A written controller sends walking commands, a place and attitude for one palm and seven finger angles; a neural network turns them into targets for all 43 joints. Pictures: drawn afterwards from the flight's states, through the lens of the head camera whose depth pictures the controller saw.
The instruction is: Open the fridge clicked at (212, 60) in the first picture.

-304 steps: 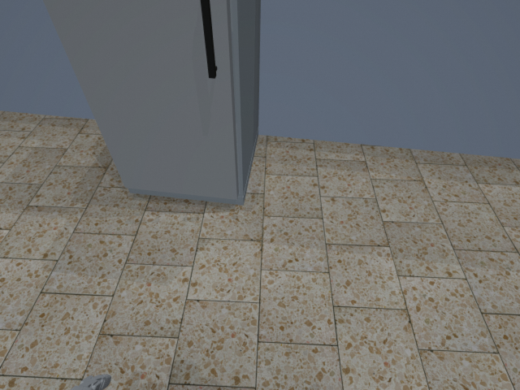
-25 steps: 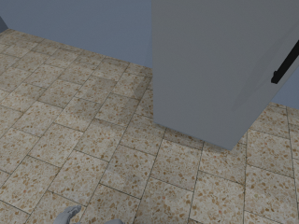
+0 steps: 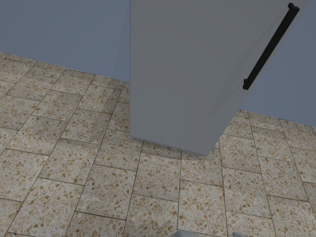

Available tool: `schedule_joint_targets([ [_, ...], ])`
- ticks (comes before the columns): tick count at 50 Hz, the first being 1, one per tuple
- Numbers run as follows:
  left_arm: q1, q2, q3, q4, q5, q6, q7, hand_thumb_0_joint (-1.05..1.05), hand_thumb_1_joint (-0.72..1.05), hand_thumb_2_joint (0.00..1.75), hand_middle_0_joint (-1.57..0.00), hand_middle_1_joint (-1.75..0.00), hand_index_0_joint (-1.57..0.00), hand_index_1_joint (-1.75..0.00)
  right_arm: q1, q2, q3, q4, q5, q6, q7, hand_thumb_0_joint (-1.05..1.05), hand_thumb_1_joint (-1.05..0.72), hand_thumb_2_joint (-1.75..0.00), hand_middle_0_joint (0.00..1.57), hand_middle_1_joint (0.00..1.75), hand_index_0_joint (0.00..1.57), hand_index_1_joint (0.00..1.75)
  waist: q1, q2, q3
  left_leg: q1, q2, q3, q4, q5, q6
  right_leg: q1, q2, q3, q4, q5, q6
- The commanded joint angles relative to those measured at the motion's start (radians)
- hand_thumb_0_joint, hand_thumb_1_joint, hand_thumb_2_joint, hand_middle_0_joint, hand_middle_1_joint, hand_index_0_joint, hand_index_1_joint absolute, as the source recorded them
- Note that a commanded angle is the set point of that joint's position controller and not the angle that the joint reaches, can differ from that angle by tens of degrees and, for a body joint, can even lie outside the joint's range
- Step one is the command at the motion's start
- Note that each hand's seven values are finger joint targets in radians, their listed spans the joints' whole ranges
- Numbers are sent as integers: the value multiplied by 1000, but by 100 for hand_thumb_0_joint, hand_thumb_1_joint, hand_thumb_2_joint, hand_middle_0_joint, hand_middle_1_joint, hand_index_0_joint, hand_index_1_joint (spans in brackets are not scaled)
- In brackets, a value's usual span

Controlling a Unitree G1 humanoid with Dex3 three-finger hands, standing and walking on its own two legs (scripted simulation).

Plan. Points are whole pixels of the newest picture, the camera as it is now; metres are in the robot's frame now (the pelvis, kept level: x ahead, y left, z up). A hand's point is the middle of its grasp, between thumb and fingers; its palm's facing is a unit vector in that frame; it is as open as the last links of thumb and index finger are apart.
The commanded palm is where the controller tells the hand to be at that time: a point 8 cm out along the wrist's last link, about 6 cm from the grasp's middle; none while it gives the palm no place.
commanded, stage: turn to face it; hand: right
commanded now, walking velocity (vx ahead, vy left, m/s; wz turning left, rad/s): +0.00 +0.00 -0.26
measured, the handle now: (265, 52) +0.73 -0.32 +0.13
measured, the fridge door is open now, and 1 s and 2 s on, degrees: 0 0 0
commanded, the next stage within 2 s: take the last steps up to it in 0.10 s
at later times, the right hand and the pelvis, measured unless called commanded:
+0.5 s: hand out of the picture -0.04 -0.24 -0.18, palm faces +0.20 +0.96 -0.19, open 7.4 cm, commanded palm none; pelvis +0.00 -0.05 +0.01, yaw -9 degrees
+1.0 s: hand (223, 214) +0.24 -0.21 -0.16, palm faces +0.16 +0.97 -0.19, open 7.4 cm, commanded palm none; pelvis +0.17 -0.02 -0.01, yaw -9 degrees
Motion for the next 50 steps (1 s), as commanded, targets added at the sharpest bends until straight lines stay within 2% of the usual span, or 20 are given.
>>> schedule_joint_targets([
  [1,13,53,12,-44,-2,-21,-8,0,90,90,-20,-30,-20,-30,-9,-182,-49,-57,4,-29,-11,0,-90,-90,20,30,20,30,-6,236,-30,34,220,-128,-266,167,53,-66,-60,-8,142,99,19],
  [10,-102,11,-23,-41,-16,-34,4,0,90,90,-20,-30,-20,-30,159,-225,-61,39,-11,-26,-11,0,-90,-90,20,30,20,30,-86,254,-75,153,277,-125,-200,452,121,56,-69,-90,-246,-34,23],
  [12,-84,2,-32,-32,-16,-45,4,0,90,90,-20,-30,-20,-30,171,-232,-67,61,-12,-29,-8,0,-90,-90,20,30,20,30,-88,269,-105,173,285,-135,-203,384,111,115,-63,-116,-347,-33,14],
  [15,28,7,-37,8,-11,-70,6,0,90,90,-20,-30,-20,-30,126,-228,-66,81,-1,-26,0,0,-90,-90,20,30,20,30,-25,229,-124,54,242,-85,-164,59,49,328,-55,-155,-614,116,-11],
  [16,75,48,-30,25,-11,-80,6,0,90,90,-20,-30,-20,-30,116,-199,-60,79,7,-22,6,0,-90,-90,20,30,20,30,-3,107,-129,-70,193,-32,-69,-89,5,462,-95,-95,-714,132,-28],
  [17,134,135,-9,37,2,-89,12,0,90,90,-20,-30,-20,-30,108,-130,-49,55,13,-17,14,0,-90,-90,20,30,20,30,31,-171,-116,-284,67,70,154,-227,-57,556,-309,203,-806,36,-113],
  [18,187,187,-1,43,4,-84,18,0,90,90,-20,-30,-20,-30,32,-98,-32,18,1,-16,16,0,-90,-90,20,30,20,30,62,-264,-28,-421,4,64,338,-323,-70,513,-437,372,-902,-3,-209],
  [19,159,167,-9,47,4,-82,23,0,90,90,-20,-30,-20,-30,3,-118,-35,23,-6,-16,18,0,-90,-90,20,30,20,30,55,-171,13,-422,44,-15,424,-277,-49,439,-446,357,-924,-79,-243],
  [20,128,114,-23,50,2,-92,32,0,90,90,-20,-30,-20,-30,0,-115,-36,49,-13,-12,20,0,-90,-90,20,30,20,30,36,-196,59,-421,50,-41,471,-202,-51,386,-382,306,-944,-80,-214],
  [22,77,62,-45,38,-4,-105,39,0,90,90,-20,-30,-20,-30,45,-111,-35,91,-11,-19,37,0,-90,-90,20,30,20,30,-2,-127,111,-398,59,-52,527,-77,-51,333,-319,204,-943,-1,-187],
  [26,141,41,-47,68,-16,-134,45,0,90,90,-20,-30,-20,-30,97,-95,-28,136,-5,-23,40,0,-90,-90,20,30,20,30,-21,-45,49,-393,45,-43,533,33,-73,440,-265,83,-913,335,-185],
  [31,222,24,-41,110,-15,-147,51,0,90,90,-20,-30,-20,-30,14,-87,-30,108,-1,-22,38,0,-90,-90,20,30,20,30,-4,-12,65,-447,62,-54,440,59,-85,499,-307,90,-913,444,-228],
  [38,297,14,-38,168,1,-148,54,0,90,90,-20,-30,-20,-30,-123,-40,-24,60,6,-39,44,0,-90,-90,20,30,20,30,31,-55,111,-358,31,-2,164,36,-42,503,-315,37,-851,585,-215],
  [40,281,22,-36,177,3,-147,53,0,90,90,-20,-30,-20,-30,-92,-40,-28,67,7,-45,43,0,-90,-90,20,30,20,30,9,-58,100,-240,2,15,103,30,-19,457,-312,27,-808,645,-207],
  [42,255,33,-36,179,-3,-147,51,0,90,90,-20,-30,-20,-30,92,-67,-42,123,4,-56,40,0,-90,-90,20,30,20,30,-80,-3,14,20,-45,45,3,98,0,389,-271,-32,-618,742,-172],
  [43,254,21,-36,178,-10,-151,46,0,90,90,-20,-30,-20,-30,229,-111,-54,167,-2,-69,34,0,-90,-90,20,30,20,30,-137,61,-62,224,-17,-2,-42,137,18,299,-219,-68,-433,687,-137],
  [44,293,-28,-42,161,-21,-155,35,0,90,90,-20,-30,-20,-30,361,-204,-78,199,-11,-85,21,0,-90,-90,20,30,20,30,-174,272,-198,455,223,-310,-116,130,99,92,-105,-134,-134,339,-89],
  [45,303,-38,-44,134,-23,-152,35,0,90,90,-20,-30,-20,-30,411,-268,-87,215,8,-83,17,0,-90,-90,20,30,20,30,-146,364,-256,471,400,-614,-255,175,183,-34,-19,-91,125,-124,-77],
  [47,208,-41,-32,133,-20,-138,28,0,90,90,-20,-30,-20,-30,221,-204,-76,167,16,-72,10,0,-90,-90,20,30,20,30,-111,197,-82,222,361,-537,-357,-141,176,-76,-118,-28,246,-5,-90],
  [50,192,-90,-39,137,-4,-113,21,0,90,90,-20,-30,-20,-30,104,-84,-36,144,9,-84,5,0,-90,-90,20,30,20,30,-29,88,31,-37,259,-265,-380,25,120,-16,-166,-31,156,140,-67],
])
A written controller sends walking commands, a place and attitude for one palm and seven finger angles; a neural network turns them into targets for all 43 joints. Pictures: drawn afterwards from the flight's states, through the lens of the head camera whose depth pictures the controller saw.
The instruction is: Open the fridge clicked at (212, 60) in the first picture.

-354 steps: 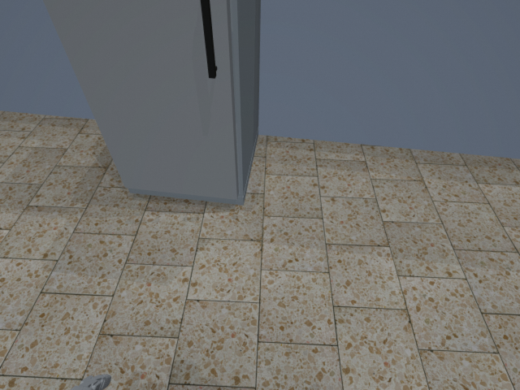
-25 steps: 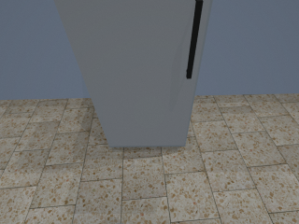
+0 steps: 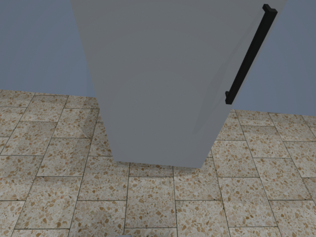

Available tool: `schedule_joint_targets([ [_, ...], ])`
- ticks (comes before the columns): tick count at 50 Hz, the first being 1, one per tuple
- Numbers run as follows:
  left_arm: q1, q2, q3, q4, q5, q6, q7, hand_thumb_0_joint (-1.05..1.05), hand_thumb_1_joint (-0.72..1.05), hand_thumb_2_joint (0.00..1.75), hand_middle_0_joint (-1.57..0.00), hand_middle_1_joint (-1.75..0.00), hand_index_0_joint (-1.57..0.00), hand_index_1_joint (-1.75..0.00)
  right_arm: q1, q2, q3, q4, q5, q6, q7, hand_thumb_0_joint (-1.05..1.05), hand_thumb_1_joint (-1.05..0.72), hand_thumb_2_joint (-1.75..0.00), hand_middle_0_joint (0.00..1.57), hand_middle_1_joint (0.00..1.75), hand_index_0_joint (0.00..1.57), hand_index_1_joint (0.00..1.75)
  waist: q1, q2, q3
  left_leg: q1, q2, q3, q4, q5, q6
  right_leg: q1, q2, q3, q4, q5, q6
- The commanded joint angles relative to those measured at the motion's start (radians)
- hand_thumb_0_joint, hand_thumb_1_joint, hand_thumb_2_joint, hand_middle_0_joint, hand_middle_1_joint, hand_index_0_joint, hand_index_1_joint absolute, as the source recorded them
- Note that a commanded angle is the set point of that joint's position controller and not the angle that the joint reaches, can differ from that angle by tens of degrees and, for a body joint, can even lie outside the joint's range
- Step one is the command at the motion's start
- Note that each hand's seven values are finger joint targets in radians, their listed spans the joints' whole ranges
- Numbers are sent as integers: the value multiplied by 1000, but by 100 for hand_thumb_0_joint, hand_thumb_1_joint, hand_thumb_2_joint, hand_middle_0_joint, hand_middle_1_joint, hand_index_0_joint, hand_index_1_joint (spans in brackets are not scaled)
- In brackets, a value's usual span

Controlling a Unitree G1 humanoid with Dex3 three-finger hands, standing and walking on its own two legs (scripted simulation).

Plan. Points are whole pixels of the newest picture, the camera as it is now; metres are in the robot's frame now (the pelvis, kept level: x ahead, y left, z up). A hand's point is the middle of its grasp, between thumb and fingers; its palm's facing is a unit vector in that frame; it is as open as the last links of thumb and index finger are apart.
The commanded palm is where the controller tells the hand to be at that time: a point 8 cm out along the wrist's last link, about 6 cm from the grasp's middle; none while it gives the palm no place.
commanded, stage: take the last steps up to it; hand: right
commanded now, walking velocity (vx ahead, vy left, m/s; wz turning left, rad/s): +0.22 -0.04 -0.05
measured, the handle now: (244, 62) +0.60 -0.21 +0.14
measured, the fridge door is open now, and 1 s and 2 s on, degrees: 0 0 0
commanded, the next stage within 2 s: come to a stop and stand still in 0.18 s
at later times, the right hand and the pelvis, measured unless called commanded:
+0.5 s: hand out of the picture +0.07 -0.20 -0.18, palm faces +0.10 +0.99 -0.13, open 7.4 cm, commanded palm none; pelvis +0.12 -0.05 +0.01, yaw +0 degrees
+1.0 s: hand out of the picture +0.05 -0.15 -0.14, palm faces +0.05 +0.97 -0.25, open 7.4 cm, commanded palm none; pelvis +0.06 +0.03 +0.02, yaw +2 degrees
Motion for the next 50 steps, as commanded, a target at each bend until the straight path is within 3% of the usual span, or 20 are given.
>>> schedule_joint_targets([
  [1,5,12,11,-72,10,-12,-6,0,90,90,-20,-30,-20,-30,135,-106,-15,18,1,-11,-19,0,-90,-90,20,30,20,30,-17,59,4,38,270,-264,-407,85,71,-192,-71,35,40,140,17],
  [5,-22,14,9,-93,12,5,-10,0,90,90,-20,-30,-20,-30,159,-95,-10,32,-3,-20,-19,0,-90,-90,20,30,20,30,-2,134,-8,47,243,-156,-403,245,76,-207,-81,-8,-118,178,58],
  [15,-251,31,-6,-161,3,-25,-20,0,90,90,-20,-30,-20,-30,251,-129,-10,91,-4,-7,-28,0,-90,-90,20,30,20,30,-58,150,-15,201,243,-139,-268,487,65,-83,-28,-61,-561,214,55],
  [17,-132,64,-8,-114,5,-39,-5,0,90,90,-20,-30,-20,-30,237,-98,2,94,0,10,-40,0,-90,-90,20,30,20,30,-12,58,-92,170,155,-80,-78,467,-8,145,-43,-33,-737,560,52],
  [18,-84,128,-1,-105,7,-46,6,0,90,90,-20,-30,-20,-30,279,-62,15,95,11,16,-45,0,-90,-90,20,30,20,30,-11,-70,-175,56,92,-55,7,240,-59,326,-183,78,-683,973,0],
  [19,-73,163,-1,-95,-5,-38,17,0,90,90,-20,-30,-20,-30,326,-38,24,107,20,28,-52,0,-90,-90,20,30,20,30,-23,-169,-225,29,52,-49,62,-178,-95,378,-322,174,-690,1271,-87],
  [20,-101,168,-1,-97,-8,-25,26,0,90,90,-20,-30,-20,-30,341,-48,24,120,16,40,-57,0,-90,-90,20,30,20,30,-27,-146,-199,49,50,-86,145,-356,-100,325,-350,156,-739,1265,-138],
  [21,-153,166,-6,-104,-10,-21,39,0,90,90,-20,-30,-20,-30,327,-57,23,123,14,56,-58,0,-90,-90,20,30,20,30,-40,-210,-159,35,56,-111,208,-385,-112,257,-351,169,-775,1256,-147],
  [23,-191,154,0,-116,-8,-4,52,0,90,90,-20,-30,-20,-30,273,-86,9,109,2,81,-56,0,-90,-90,20,30,20,30,-30,-148,-67,-3,63,-143,313,-333,-108,159,-336,160,-804,1163,-152],
  [26,-215,174,23,-139,-6,10,55,0,90,90,-20,-30,-20,-30,259,-99,-13,82,-3,98,-43,0,-90,-90,20,30,20,30,-28,-37,-103,-78,47,-153,446,-273,-108,173,-337,140,-794,1022,-168],
  [30,-245,165,39,-176,-2,14,48,0,90,90,-20,-30,-20,-30,242,-91,-39,34,-9,122,-34,0,-90,-90,20,30,20,30,-33,-65,-166,-119,33,-178,582,-178,-120,113,-311,95,-841,674,-147],
  [37,-257,176,48,-181,17,27,18,0,90,90,-20,-30,-20,-30,181,-68,-26,-4,-7,115,-17,0,-90,-90,20,30,20,30,-16,-215,-106,0,31,-90,221,-227,-97,-6,-248,151,-968,-19,-100],
  [40,-272,191,52,-172,20,38,9,0,90,90,-20,-30,-20,-30,302,-57,-19,43,-1,102,-20,0,-90,-90,20,30,20,30,-69,-216,-85,217,-15,-23,0,-179,-70,-141,-196,118,-1003,-201,-41],
  [41,-280,173,49,-169,16,40,8,0,90,90,-20,-30,-20,-30,360,-67,-18,66,-5,91,-20,0,-90,-90,20,30,20,30,-100,-155,-65,287,-16,-17,-136,-104,-72,-180,-148,79,-937,-205,-13],
  [42,-249,119,39,-169,5,48,4,0,90,90,-20,-30,-20,-30,387,-114,-21,71,-14,82,-24,0,-90,-90,20,30,20,30,-100,8,-56,303,61,-106,-310,-179,-61,-224,-72,15,-794,-191,34],
  [43,-239,38,24,-191,-8,59,0,0,90,90,-20,-30,-20,-30,332,-192,-26,49,-24,73,-30,0,-90,-90,20,30,20,30,-80,307,24,143,293,-444,-518,-546,12,-297,22,-49,-542,-105,87],
  [44,-280,81,36,-212,7,69,-3,0,90,90,-20,-30,-20,-30,216,-225,-20,-5,-14,84,-36,0,-90,-90,20,30,20,30,-75,284,140,-116,387,-545,-610,-664,45,-270,6,10,-396,-46,76],
  [46,-208,93,40,-184,13,80,-14,0,90,90,-20,-30,-20,-30,81,-225,-33,-41,-9,62,-45,0,-90,-90,20,30,20,30,-20,266,135,-233,358,-529,-634,-613,29,-196,0,55,-237,70,63],
  [48,-102,98,43,-133,17,70,-25,0,90,90,-20,-30,-20,-30,62,-175,-18,-37,-2,46,-38,0,-90,-90,20,30,20,30,17,200,111,-136,258,-336,-534,-352,-12,-202,2,28,-164,183,71],
  [50,-73,91,39,-127,17,55,-27,0,90,90,-20,-30,-20,-30,142,-164,-19,-15,1,37,-31,0,-90,-90,20,30,20,30,-12,178,52,36,225,-262,-461,-184,-24,-250,15,-3,-159,218,86],
])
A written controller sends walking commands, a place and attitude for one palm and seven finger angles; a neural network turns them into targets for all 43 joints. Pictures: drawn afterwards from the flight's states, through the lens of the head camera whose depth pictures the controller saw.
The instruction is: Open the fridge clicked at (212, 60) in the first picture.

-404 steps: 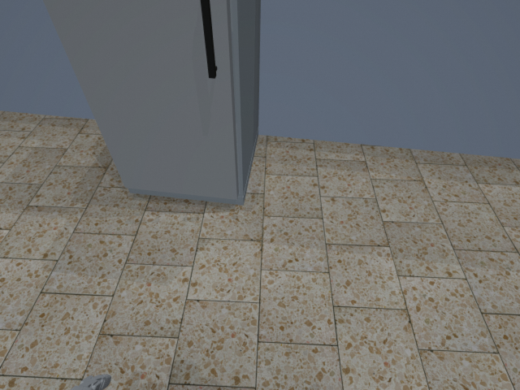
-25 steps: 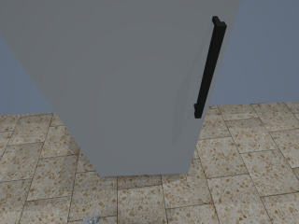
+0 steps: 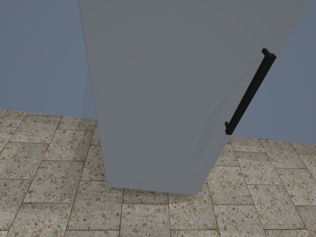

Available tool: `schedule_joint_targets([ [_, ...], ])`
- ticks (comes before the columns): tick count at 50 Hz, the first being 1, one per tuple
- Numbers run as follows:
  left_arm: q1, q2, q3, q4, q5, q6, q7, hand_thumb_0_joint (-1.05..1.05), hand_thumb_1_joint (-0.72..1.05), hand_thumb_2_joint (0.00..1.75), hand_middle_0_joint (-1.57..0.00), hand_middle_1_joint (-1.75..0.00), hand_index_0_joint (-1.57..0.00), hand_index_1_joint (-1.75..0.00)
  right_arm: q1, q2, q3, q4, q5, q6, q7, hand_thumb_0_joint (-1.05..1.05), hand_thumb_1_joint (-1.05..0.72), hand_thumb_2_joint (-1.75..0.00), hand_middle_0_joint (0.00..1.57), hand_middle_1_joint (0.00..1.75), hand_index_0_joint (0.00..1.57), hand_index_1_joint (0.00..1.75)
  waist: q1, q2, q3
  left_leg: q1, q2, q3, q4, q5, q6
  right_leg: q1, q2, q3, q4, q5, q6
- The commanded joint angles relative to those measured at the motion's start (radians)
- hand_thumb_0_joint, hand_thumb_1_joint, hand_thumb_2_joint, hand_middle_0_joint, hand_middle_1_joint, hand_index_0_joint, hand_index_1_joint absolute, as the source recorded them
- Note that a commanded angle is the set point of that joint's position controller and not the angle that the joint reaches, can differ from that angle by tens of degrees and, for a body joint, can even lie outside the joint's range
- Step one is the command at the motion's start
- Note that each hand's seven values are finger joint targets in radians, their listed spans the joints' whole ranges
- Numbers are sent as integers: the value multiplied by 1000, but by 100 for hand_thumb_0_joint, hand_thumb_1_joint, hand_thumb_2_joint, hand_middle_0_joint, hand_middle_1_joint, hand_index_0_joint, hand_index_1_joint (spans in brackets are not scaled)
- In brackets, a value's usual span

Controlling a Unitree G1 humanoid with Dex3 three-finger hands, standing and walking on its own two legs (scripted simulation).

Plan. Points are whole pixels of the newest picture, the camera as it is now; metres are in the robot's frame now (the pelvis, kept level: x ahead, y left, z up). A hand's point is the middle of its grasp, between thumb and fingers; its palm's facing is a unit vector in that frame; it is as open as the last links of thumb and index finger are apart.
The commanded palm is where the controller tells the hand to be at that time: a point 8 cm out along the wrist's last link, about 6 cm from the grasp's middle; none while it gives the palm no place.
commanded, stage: come to a stop and stand still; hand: right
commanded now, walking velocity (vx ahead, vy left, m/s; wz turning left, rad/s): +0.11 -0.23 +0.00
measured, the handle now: (244, 97) +0.54 -0.25 +0.12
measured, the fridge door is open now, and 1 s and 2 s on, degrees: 0 0 0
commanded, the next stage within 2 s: look again from close up in 0.80 s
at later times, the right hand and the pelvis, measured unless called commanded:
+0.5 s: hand out of the picture -0.07 -0.21 -0.19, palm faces +0.15 +0.97 -0.17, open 7.4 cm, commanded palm none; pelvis +0.01 -0.05 -0.01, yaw -2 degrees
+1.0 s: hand out of the picture +0.04 -0.25 -0.19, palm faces +0.02 +0.97 -0.25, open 7.4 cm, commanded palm none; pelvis +0.00 -0.06 -0.01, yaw -2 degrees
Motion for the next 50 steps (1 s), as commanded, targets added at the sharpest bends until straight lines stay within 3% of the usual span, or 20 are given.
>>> schedule_joint_targets([
  [1,43,36,5,-43,-3,-43,-11,0,90,90,-20,-30,-20,-30,-17,-181,-37,-61,12,-52,-7,0,-90,-90,20,30,20,30,12,173,160,-38,191,-142,-265,-139,25,-103,-8,8,119,76,19],
  [3,7,39,1,-59,0,-46,-7,0,90,90,-20,-30,-20,-30,66,-163,-38,-32,12,-55,-11,0,-90,-90,20,30,20,30,-28,173,126,69,226,-188,-243,-101,51,-143,-19,19,111,50,31],
  [7,-44,37,-6,-80,0,-49,-1,0,90,90,-20,-30,-20,-30,142,-149,-40,-2,6,-58,-17,0,-90,-90,20,30,20,30,-64,200,101,168,270,-250,-209,-2,96,-175,-36,34,68,-18,38],
  [13,-70,1,-24,-79,-16,-57,5,0,90,90,-20,-30,-20,-30,112,-154,-44,13,-8,-51,-18,0,-90,-90,20,30,20,30,-52,227,97,73,268,-228,-175,83,129,-11,-31,1,-138,-115,20],
  [15,-53,-17,-30,-69,-24,-64,7,0,90,90,-20,-30,-20,-30,71,-162,-44,15,-10,-46,-15,0,-90,-90,20,30,20,30,-35,257,96,-6,237,-187,-159,105,113,109,-11,-17,-240,-95,8],
  [18,27,-17,-41,-25,-30,-83,20,0,90,90,-20,-30,-20,-30,18,-147,-36,23,5,-39,-13,0,-90,-90,20,30,20,30,17,195,69,-120,145,-93,-49,115,40,356,4,-40,-487,115,0],
  [19,47,15,-38,-14,-29,-95,27,0,90,90,-20,-30,-20,-30,24,-121,-30,23,10,-35,-13,0,-90,-90,20,30,20,30,22,113,46,-144,101,-65,17,97,13,422,-48,-6,-517,161,-12],
  [20,47,68,-30,-18,-25,-104,33,0,90,90,-20,-30,-20,-30,50,-82,-21,24,13,-30,-11,0,-90,-90,20,30,20,30,16,-37,25,-196,51,-28,69,-1,-17,447,-159,121,-518,244,-53],
  [21,22,107,-24,-29,-25,-99,37,0,90,90,-20,-30,-20,-30,58,-58,-13,25,11,-26,-11,0,-90,-90,20,30,20,30,4,-101,39,-174,28,18,90,-101,-44,385,-250,192,-548,245,-110],
  [22,-16,115,-25,-37,-19,-90,39,0,90,90,-20,-30,-20,-30,48,-40,-10,26,8,-24,-13,0,-90,-90,20,30,20,30,-4,-97,114,-133,20,31,85,-136,-51,256,-263,179,-583,137,-125],
  [24,-56,72,-41,-23,-20,-97,47,0,90,90,-20,-30,-20,-30,16,-51,-2,49,5,-16,-9,0,-90,-90,20,30,20,30,-3,-168,160,-119,31,44,85,-41,-58,263,-196,152,-614,240,-109],
  [27,-59,52,-47,-17,-26,-101,55,0,90,90,-20,-30,-20,-30,43,-86,-2,74,11,-22,-8,0,-90,-90,20,30,20,30,-13,-112,118,-48,46,9,15,102,-53,326,-146,76,-510,502,-88],
  [29,-52,51,-45,-17,-28,-103,53,0,90,90,-20,-30,-20,-30,37,-105,0,79,11,-27,-10,0,-90,-90,20,30,20,30,-2,-34,85,-22,62,-7,-2,229,-47,360,-118,47,-472,514,-64],
  [33,-45,52,-43,-8,-27,-105,50,0,90,90,-20,-30,-20,-30,-8,-118,-2,65,12,-29,-12,0,-90,-90,20,30,20,30,5,16,65,11,68,-2,2,271,-47,366,-115,43,-482,503,-54],
  [44,-34,57,-53,26,-24,-108,43,0,90,90,-20,-30,-20,-30,-76,-149,-3,45,18,-24,-11,0,-90,-90,20,30,20,30,0,6,84,62,71,-2,-29,224,-41,324,-101,52,-533,394,-46],
  [45,-45,116,-51,-44,-33,-116,33,0,90,90,-20,-30,-20,-30,-39,-163,13,50,1,-44,-53,0,-90,-90,20,30,20,30,10,-7,141,-25,79,-56,25,349,-24,259,-113,33,-365,584,-29],
  [46,-26,96,-59,-63,-21,-121,29,0,90,90,-20,-30,-20,-30,-48,-195,2,31,2,-62,-45,0,-90,-90,20,30,20,30,16,-45,91,24,99,-13,68,479,-7,258,-90,34,-368,618,-15],
  [47,24,73,-51,-53,-14,-132,33,0,90,90,-20,-30,-20,-30,-54,-195,1,3,3,-60,-37,0,-90,-90,20,30,20,30,17,-62,29,60,90,-9,146,448,-1,277,-83,42,-387,605,-25],
  [48,42,90,-51,-52,-15,-131,36,0,90,90,-20,-30,-20,-30,-55,-184,5,-4,11,-57,-33,0,-90,-90,20,30,20,30,14,-63,-55,65,71,1,151,325,3,312,-104,58,-382,638,-40],
  [50,36,97,-50,-66,-19,-126,41,0,90,90,-20,-30,-20,-30,-65,-165,6,-15,15,-49,-27,0,-90,-90,20,30,20,30,15,-63,-87,37,40,19,136,196,3,365,-124,67,-386,674,-60],
])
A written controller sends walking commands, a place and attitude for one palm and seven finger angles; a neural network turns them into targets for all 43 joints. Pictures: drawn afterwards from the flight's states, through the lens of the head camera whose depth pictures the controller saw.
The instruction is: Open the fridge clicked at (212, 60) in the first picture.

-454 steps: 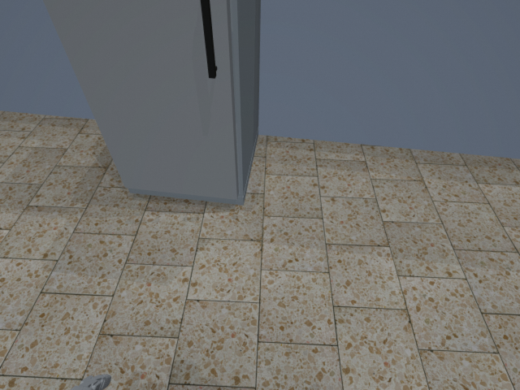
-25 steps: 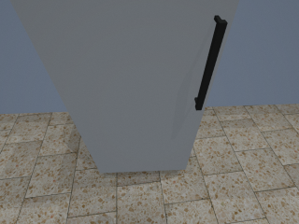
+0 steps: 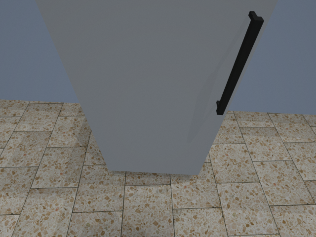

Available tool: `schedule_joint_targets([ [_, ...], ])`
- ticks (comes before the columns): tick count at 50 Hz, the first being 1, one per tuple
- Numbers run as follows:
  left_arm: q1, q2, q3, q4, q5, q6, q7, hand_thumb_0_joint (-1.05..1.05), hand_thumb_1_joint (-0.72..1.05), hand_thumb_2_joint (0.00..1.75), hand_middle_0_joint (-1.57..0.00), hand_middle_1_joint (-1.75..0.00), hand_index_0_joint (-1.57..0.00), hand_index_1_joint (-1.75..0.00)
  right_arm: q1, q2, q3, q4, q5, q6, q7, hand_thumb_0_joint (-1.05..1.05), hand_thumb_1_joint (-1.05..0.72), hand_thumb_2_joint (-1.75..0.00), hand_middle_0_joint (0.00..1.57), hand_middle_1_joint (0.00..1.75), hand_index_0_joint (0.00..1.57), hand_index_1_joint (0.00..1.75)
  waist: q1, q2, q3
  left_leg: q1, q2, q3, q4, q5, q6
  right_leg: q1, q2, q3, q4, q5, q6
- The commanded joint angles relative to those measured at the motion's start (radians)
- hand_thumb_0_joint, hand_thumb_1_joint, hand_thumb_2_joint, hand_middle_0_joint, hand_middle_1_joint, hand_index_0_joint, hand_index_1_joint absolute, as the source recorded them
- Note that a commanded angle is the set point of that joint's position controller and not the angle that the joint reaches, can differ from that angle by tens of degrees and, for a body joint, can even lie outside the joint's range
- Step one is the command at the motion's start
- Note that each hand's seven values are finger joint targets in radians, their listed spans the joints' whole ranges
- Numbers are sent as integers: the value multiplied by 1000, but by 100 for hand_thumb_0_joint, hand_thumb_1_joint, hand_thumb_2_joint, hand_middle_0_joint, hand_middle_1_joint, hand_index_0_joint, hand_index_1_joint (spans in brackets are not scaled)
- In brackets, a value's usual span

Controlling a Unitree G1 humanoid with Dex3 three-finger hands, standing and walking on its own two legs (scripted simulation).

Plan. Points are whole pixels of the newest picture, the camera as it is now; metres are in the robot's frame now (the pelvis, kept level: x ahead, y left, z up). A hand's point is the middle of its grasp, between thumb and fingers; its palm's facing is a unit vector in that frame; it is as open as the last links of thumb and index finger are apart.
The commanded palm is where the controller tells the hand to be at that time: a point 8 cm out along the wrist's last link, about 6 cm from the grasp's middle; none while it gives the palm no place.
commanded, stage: look again from close up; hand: right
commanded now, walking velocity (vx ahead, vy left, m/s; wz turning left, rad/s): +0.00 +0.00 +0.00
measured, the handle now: (233, 72) +0.54 -0.17 +0.13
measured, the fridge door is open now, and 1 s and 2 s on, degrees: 0 0 0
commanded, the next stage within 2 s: shuffle to correct the standing spot in 1.36 s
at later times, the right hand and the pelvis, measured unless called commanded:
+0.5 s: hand out of the picture -0.05 -0.14 -0.17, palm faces +0.03 +0.98 -0.19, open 7.4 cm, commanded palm none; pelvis -0.05 +0.03 +0.00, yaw +0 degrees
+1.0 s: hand out of the picture -0.04 -0.15 -0.17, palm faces +0.04 +0.98 -0.19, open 7.4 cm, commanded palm none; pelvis -0.04 +0.02 +0.00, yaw -1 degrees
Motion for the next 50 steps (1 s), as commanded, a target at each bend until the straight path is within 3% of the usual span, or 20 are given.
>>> schedule_joint_targets([
  [1,56,125,22,-76,-3,-21,11,0,90,90,-20,-30,-20,-30,81,-107,-18,-53,10,-5,2,0,-90,-90,20,30,20,30,-16,-77,-177,59,1,10,41,201,77,67,-125,109,-15,649,-20],
  [5,35,101,18,-89,-5,-5,6,0,90,90,-20,-30,-20,-30,68,-110,-16,-59,9,4,11,0,-90,-90,20,30,20,30,-13,39,-16,-12,28,-25,-37,128,76,-56,-86,91,-74,206,-14],
  [10,54,83,16,-78,-2,9,-5,0,90,90,-20,-30,-20,-30,75,-126,-17,-72,9,10,17,0,-90,-90,20,30,20,30,-7,52,85,-112,27,-71,-123,-135,82,-103,-52,78,-110,-24,-3],
  [14,78,75,17,-73,1,15,-8,0,90,90,-20,-30,-20,-30,91,-129,-22,-84,7,11,18,0,-90,-90,20,30,20,30,0,55,73,-158,31,-88,-152,-222,84,-90,-44,69,-99,-64,0],
  [18,90,70,17,-68,0,11,-8,0,90,90,-20,-30,-20,-30,107,-121,-26,-91,7,7,19,0,-90,-90,20,30,20,30,0,48,34,-148,33,-93,-158,-202,85,-78,-47,68,-95,-36,1],
  [25,97,59,14,-51,-1,7,-6,0,90,90,-20,-30,-20,-30,141,-106,-27,-78,8,4,22,0,-90,-90,20,30,20,30,-10,28,41,-136,31,-90,-171,-193,86,-100,-53,72,-108,-37,4],
  [37,106,55,10,-18,-6,-4,-1,0,90,90,-20,-30,-20,-30,167,-77,-22,-44,10,0,21,0,-90,-90,20,30,20,30,-20,-23,17,-57,19,-56,-142,-49,78,-111,-77,93,-143,19,5],
  [50,85,49,12,-7,-7,-6,1,0,90,90,-20,-30,-20,-30,167,-58,-21,-35,8,0,18,0,-90,-90,20,30,20,30,-22,-3,14,-41,18,-46,-128,27,71,-89,-84,94,-157,56,3],
])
